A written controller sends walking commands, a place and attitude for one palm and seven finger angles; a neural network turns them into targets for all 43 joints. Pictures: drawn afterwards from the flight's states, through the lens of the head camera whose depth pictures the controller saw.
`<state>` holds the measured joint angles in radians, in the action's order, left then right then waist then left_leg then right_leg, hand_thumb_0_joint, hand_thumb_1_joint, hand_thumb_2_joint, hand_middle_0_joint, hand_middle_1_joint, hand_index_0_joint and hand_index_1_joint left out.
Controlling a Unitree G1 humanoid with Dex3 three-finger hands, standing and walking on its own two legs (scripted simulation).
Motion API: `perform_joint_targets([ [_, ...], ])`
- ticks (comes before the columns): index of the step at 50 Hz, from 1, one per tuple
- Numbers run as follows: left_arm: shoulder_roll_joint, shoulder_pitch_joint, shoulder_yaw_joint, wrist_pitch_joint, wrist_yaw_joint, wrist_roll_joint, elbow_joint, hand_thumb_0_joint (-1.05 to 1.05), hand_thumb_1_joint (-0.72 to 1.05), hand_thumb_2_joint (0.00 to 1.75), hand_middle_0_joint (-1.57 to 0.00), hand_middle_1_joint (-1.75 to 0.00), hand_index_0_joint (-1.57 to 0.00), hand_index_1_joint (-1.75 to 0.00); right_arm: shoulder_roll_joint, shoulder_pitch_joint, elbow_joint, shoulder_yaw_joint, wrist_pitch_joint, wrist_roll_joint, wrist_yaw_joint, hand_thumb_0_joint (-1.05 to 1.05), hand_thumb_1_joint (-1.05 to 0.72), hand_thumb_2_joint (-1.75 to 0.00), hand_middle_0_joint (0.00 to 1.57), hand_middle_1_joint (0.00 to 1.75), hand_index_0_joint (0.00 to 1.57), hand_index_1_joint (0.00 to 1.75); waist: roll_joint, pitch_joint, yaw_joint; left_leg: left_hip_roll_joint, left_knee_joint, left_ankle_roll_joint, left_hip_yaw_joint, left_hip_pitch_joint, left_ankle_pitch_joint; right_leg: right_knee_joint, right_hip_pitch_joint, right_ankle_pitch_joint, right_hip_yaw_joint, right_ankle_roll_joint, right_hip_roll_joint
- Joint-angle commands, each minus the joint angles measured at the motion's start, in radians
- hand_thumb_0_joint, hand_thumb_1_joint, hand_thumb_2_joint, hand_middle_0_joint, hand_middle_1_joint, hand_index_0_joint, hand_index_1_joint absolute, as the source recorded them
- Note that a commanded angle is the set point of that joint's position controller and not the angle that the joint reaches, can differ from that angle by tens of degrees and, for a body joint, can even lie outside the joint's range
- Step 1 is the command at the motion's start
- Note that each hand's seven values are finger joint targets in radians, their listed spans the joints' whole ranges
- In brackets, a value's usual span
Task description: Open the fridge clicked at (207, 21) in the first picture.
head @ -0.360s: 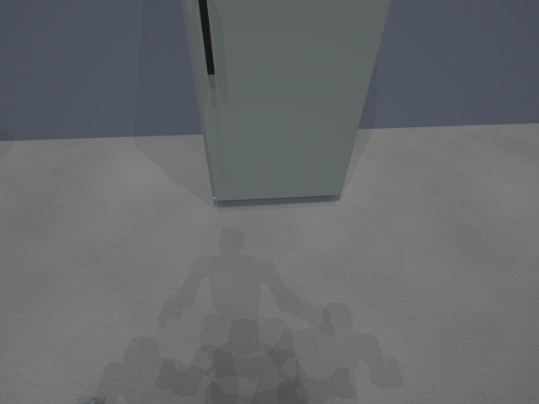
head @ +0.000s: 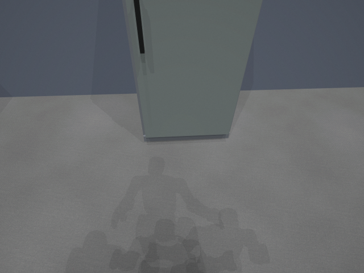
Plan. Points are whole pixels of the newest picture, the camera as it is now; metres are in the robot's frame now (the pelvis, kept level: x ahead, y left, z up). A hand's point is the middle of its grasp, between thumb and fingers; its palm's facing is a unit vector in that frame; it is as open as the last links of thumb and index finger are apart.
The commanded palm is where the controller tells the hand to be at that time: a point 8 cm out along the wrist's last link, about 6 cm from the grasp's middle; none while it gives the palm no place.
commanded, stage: stand and wait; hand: left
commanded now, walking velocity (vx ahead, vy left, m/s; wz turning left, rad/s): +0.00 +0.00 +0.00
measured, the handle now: (139, 21) +1.08 +0.26 +0.11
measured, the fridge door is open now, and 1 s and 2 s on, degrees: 0 0 0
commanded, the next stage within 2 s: look at it before walking up in 0.46 s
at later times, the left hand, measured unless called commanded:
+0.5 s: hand out of the picture +0.07 +0.23 -0.15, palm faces -0.04 -0.94 -0.34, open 7.4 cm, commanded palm none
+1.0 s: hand out of the picture +0.07 +0.23 -0.15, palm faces -0.05 -0.94 -0.33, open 7.4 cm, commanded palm none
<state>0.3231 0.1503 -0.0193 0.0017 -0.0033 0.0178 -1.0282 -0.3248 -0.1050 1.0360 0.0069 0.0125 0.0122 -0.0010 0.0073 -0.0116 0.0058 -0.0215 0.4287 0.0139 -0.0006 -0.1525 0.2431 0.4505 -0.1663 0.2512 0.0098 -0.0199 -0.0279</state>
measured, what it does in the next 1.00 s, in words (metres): stands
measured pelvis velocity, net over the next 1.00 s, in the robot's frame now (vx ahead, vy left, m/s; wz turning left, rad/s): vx -0.01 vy -0.01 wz -0.01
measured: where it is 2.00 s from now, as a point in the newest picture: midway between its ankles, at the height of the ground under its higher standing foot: outside the picture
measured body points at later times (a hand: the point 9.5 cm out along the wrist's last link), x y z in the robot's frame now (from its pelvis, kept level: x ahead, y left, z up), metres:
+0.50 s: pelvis -0.01 -0.01 +0.00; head -0.02 -0.02 +0.45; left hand +0.07 +0.28 -0.13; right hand +0.05 -0.31 -0.13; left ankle -0.01 +0.11 -0.74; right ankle +0.00 -0.13 -0.74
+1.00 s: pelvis -0.01 -0.01 +0.00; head +0.00 -0.02 +0.45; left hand +0.07 +0.28 -0.13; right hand +0.06 -0.31 -0.13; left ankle -0.01 +0.11 -0.74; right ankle +0.00 -0.13 -0.74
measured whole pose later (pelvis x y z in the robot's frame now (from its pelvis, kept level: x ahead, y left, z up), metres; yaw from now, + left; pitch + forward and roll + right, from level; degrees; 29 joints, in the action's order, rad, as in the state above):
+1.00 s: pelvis -0.01 -0.01 +0.00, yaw -1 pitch -2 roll +0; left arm 0.34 0.15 -0.01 -0.01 0.00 0.02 -1.08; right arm -0.34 -0.13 1.11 0.01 0.01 0.01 0.00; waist 0.01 -0.03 0.00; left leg 0.01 0.37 -0.01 0.00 -0.14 0.20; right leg 0.39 -0.16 0.21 0.01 0.00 0.00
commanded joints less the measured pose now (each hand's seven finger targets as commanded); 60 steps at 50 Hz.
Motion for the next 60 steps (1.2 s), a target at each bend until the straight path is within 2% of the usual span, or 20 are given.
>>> perform_joint_targets([
  [1,0.214,-0.05,0.054,-0.023,0.016,-0.006,0.059,0.0,0.9,0.9,-0.2,-0.3,-0.2,-0.3,-0.212,0.056,-0.055,-0.048,0.025,-0.001,-0.013,0.0,-0.9,-0.9,0.2,0.3,0.2,0.3,-0.015,0.049,-0.005,0.127,-0.084,0.027,0.096,0.001,-0.168,-0.078,0.014,-0.163,0.083,0.048,-0.086],
  [12,0.222,-0.039,0.053,-0.028,0.017,-0.008,0.025,0.0,0.9,0.9,-0.2,-0.3,-0.2,-0.3,-0.216,0.035,-0.011,-0.044,0.022,-0.005,-0.012,0.0,-0.9,-0.9,0.2,0.3,0.2,0.3,0.005,0.047,-0.003,0.13,-0.095,0.02,0.096,0.008,-0.144,-0.109,0.02,-0.154,0.101,0.054,-0.092],
  [22,0.224,-0.047,0.052,-0.028,0.016,-0.007,0.013,0.0,0.9,0.9,-0.2,-0.3,-0.2,-0.3,-0.218,0.025,0.008,-0.042,0.02,-0.004,-0.01,0.0,-0.9,-0.9,0.2,0.3,0.2,0.3,-0.001,0.017,-0.005,0.132,-0.114,0.016,0.099,-0.001,-0.108,-0.133,-0.003,-0.1,0.113,0.054,-0.089],
  [24,0.224,-0.046,0.052,-0.029,0.016,-0.007,0.012,0.0,0.9,0.9,-0.2,-0.3,-0.2,-0.3,-0.214,0.023,0.01,-0.041,0.019,-0.004,-0.009,0.0,-0.9,-0.9,0.2,0.3,0.2,0.3,0.015,0.012,-0.006,0.13,-0.115,0.015,0.097,-0.003,-0.093,-0.144,-0.01,-0.08,0.12,0.054,-0.091],
  [28,0.223,-0.049,0.052,-0.028,0.016,-0.006,0.015,0.0,0.9,0.9,-0.2,-0.3,-0.2,-0.3,-0.217,0.024,0.012,-0.041,0.021,-0.003,-0.009,0.0,-0.9,-0.9,0.2,0.3,0.2,0.3,-0.001,0.014,-0.005,0.133,-0.118,0.014,0.098,-0.001,-0.101,-0.139,-0.01,-0.085,0.115,0.053,-0.088],
  [32,0.223,-0.046,0.054,-0.029,0.015,-0.005,0.016,0.0,0.9,0.9,-0.2,-0.3,-0.2,-0.3,-0.216,0.023,0.011,-0.041,0.02,-0.004,-0.009,0.0,-0.9,-0.9,0.2,0.3,0.2,0.3,0.015,0.016,-0.005,0.131,-0.115,0.014,0.097,0.0,-0.096,-0.146,-0.014,-0.075,0.12,0.054,-0.089],
  [34,0.222,-0.05,0.052,-0.029,0.015,-0.006,0.014,0.0,0.9,0.9,-0.2,-0.3,-0.2,-0.3,-0.215,0.023,0.014,-0.041,0.02,-0.003,-0.009,0.0,-0.9,-0.9,0.2,0.3,0.2,0.3,-0.002,0.014,-0.006,0.132,-0.119,0.012,0.096,0.0,-0.093,-0.147,-0.017,-0.071,0.121,0.054,-0.089],
  [47,0.222,-0.044,0.051,-0.03,0.015,-0.006,0.011,0.0,0.9,0.9,-0.2,-0.3,-0.2,-0.3,-0.217,0.025,0.011,-0.041,0.022,-0.006,-0.011,0.0,-0.9,-0.9,0.2,0.3,0.2,0.3,0.0,0.039,-0.006,0.14,-0.114,0.013,0.094,0.021,-0.154,-0.131,0.011,-0.166,0.113,0.054,-0.087],
  [56,0.22,-0.044,0.05,-0.029,0.015,-0.007,0.007,0.0,0.9,0.9,-0.2,-0.3,-0.2,-0.3,-0.219,0.036,0.015,-0.039,0.023,-0.005,-0.012,0.0,-0.9,-0.9,0.2,0.3,0.2,0.3,-0.013,0.042,-0.003,0.143,-0.122,0.013,0.093,0.034,-0.17,-0.132,0.021,-0.182,0.104,0.05,-0.089],
  [59,0.222,-0.043,0.05,-0.032,0.016,-0.007,0.007,0.0,0.9,0.9,-0.2,-0.3,-0.2,-0.3,-0.218,0.034,0.014,-0.04,0.023,-0.006,-0.012,0.0,-0.9,-0.9,0.2,0.3,0.2,0.3,0.005,0.052,-0.005,0.143,-0.115,0.013,0.091,0.045,-0.202,-0.129,0.03,-0.224,0.103,0.051,-0.093],
  [60,0.142,-0.003,0.035,-0.023,0.019,-0.009,-0.012,0.0,0.9,0.9,-0.2,-0.3,-0.2,-0.3,-0.139,0.002,0.032,-0.021,0.016,-0.002,-0.009,0.0,-0.9,-0.9,0.2,0.3,0.2,0.3,0.004,0.077,-0.005,0.14,-0.108,0.003,0.078,0.05,-0.163,-0.13,0.046,-0.173,0.093,0.039,-0.094],
])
